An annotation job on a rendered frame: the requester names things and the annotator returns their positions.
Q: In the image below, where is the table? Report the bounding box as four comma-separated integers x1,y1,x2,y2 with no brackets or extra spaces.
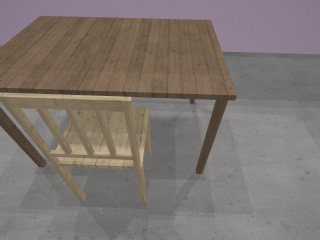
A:
0,16,237,174

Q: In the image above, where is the chair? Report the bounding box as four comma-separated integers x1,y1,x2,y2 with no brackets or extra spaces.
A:
0,92,152,204

